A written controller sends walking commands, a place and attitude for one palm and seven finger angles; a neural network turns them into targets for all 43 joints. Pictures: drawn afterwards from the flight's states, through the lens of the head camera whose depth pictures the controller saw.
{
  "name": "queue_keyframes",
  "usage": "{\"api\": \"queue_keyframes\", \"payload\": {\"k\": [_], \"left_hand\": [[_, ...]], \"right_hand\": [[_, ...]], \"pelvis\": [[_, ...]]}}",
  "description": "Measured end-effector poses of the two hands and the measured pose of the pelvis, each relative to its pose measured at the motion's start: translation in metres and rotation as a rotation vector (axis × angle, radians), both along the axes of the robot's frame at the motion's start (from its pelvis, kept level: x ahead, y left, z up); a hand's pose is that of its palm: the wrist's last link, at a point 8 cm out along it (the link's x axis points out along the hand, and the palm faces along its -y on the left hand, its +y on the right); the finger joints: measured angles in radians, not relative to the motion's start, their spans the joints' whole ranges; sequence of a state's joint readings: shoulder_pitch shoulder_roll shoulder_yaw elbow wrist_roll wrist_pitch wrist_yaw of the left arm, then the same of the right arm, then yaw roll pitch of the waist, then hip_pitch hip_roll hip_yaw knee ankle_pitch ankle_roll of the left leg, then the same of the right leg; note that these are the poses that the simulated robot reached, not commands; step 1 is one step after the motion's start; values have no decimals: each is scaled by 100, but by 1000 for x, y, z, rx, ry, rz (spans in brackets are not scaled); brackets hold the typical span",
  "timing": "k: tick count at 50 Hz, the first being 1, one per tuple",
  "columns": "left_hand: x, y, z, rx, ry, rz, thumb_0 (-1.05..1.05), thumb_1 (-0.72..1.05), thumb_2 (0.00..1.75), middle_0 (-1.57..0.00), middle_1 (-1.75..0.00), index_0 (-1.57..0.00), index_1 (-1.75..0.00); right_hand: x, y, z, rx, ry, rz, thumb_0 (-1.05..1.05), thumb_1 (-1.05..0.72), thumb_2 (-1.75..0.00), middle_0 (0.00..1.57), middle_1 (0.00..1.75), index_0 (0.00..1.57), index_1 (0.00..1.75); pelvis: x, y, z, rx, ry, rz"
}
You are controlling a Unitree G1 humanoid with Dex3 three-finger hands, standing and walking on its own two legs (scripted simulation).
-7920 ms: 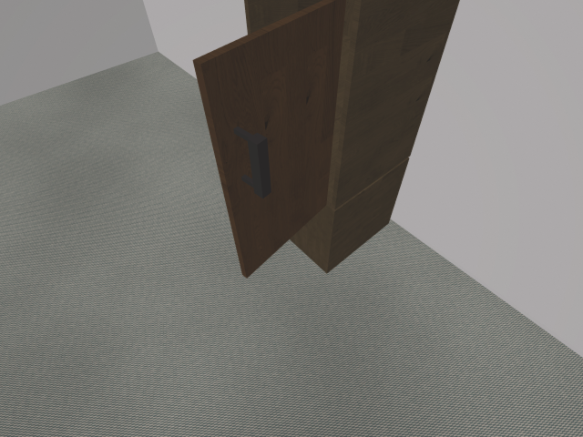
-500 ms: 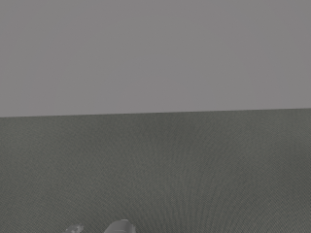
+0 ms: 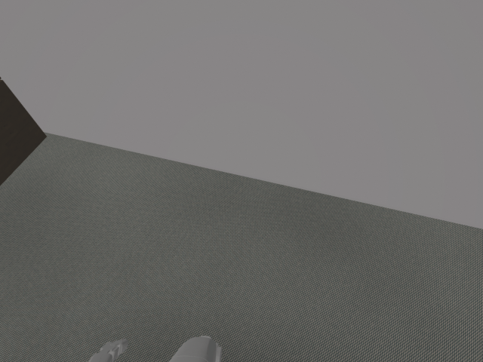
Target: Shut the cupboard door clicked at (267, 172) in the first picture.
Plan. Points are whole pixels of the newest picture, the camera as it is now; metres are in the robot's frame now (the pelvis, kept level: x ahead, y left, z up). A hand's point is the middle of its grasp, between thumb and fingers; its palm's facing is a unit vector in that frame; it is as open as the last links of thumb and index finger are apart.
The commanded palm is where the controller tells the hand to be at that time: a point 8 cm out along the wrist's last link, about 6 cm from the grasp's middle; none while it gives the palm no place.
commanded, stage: walk to a spot facing it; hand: left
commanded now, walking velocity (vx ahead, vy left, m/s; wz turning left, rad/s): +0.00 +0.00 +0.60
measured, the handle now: out of the picture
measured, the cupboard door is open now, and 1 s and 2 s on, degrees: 98 98 98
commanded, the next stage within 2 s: none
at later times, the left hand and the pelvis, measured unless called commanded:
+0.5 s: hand (117, 361) +0.14 +0.24 -0.15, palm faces +0.26 -0.94 -0.23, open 7.4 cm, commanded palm none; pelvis +0.08 +0.00 +0.01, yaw +16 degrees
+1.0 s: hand out of the picture +0.09 +0.24 -0.19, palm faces +0.58 -0.79 -0.18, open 7.4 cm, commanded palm none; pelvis +0.23 +0.10 -0.01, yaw +32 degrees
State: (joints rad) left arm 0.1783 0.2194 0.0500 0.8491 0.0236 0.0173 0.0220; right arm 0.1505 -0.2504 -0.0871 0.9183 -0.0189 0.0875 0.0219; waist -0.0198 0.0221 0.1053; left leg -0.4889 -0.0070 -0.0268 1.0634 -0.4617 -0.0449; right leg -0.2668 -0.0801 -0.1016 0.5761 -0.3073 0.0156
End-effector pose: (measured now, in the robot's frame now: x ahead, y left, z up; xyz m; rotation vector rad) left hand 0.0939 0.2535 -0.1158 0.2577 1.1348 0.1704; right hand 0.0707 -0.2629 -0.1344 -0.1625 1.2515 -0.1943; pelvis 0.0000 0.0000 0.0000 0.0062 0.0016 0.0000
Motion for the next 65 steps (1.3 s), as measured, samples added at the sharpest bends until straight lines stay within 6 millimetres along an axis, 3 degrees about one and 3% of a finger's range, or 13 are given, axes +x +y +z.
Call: {"api": "queue_keyframes", "payload": {"k": [6, 13, 17, 22, 27, 32, 36, 39, 43, 47, 50, 54, 65], "left_hand": [[-33, -5, -12, -69, 58, 84, 0, 91, 89, -20, -30, -20, -30], [-63, 20, -38, -108, 140, 200, 0, 91, 89, -20, -30, -20, -30], [-47, 29, -25, -98, 101, 238, 1, 91, 89, -20, -30, -20, -30], [-8, 31, -5, -74, 16, 253, 1, 91, 89, -19, -30, -20, -30], [36, 26, 1, -27, -83, 262, 0, 91, 89, -20, -30, -20, -30], [34, 12, 2, -27, -87, 370, 0, 91, 89, -20, -30, -20, -30], [11, -4, -4, -86, 5, 465, 0, 91, 89, -20, -30, -20, -30], [-12, -14, -13, -137, 90, 543, 0, 91, 89, -20, -30, -20, -30], [-44, -20, -26, -202, 218, 645, 0, 91, 89, -20, -30, -20, -30], [-58, -5, -43, -244, 329, 693, 0, 91, 89, -20, -30, -20, -30], [-35, 23, -42, -221, 308, 706, 1, 91, 89, -20, -30, -20, -30], [23, 67, -28, -177, 173, 705, 1, 91, 89, -19, -30, -20, -30], [218, 153, -3, -78, -91, 591, 0, 91, 89, -19, -30, -20, -30]], "right_hand": [[37, 12, 16, -19, -14, 94, 0, -90, -90, 19, 30, 19, 30], [78, 39, 18, -62, -92, 226, 0, -90, -90, 20, 30, 20, 30], [76, 46, 22, -55, -46, 256, 0, -90, -90, 20, 30, 20, 30], [74, 42, 17, -24, 45, 267, 0, -90, -90, 20, 30, 20, 30], [95, 23, -3, -2, 114, 273, 0, -90, -90, 20, 30, 20, 30], [160, 22, -1, -19, 120, 367, 1, -90, -90, 20, 30, 20, 30], [235, 50, 17, -20, 36, 457, 1, -90, -90, 19, 30, 19, 30], [294, 87, 26, -16, -40, 549, 1, -91, -90, 19, 30, 19, 30], [367, 156, 32, -5, -153, 673, 0, -91, -90, 19, 30, 19, 30], [414, 217, 30, 7, -292, 735, 0, -91, -90, 19, 30, 19, 30], [418, 237, 31, 14, -279, 742, 0, -91, -90, 19, 30, 19, 30], [404, 245, 25, 24, -154, 734, 0, -90, -90, 20, 30, 20, 30], [412, 199, 4, -34, 130, 590, -1, -93, -90, 20, 30, 20, 30]], "pelvis": [[8, 4, 6, 20, 10, 75], [20, 19, -7, -1, 23, 156], [34, 18, 3, -11, 24, 198], [58, 11, 10, -21, 24, 248], [94, -5, -2, -6, 22, 308], [123, -5, 2, -12, 4, 405], [149, 6, 11, -5, 16, 470], [167, 20, 12, -4, 25, 507], [192, 50, 5, -8, 22, 539], [213, 83, -13, -20, 3, 551], [230, 96, -7, -19, -6, 565], [256, 113, 6, -20, -9, 595], [362, 146, 4, 16, -1, 634]]}}
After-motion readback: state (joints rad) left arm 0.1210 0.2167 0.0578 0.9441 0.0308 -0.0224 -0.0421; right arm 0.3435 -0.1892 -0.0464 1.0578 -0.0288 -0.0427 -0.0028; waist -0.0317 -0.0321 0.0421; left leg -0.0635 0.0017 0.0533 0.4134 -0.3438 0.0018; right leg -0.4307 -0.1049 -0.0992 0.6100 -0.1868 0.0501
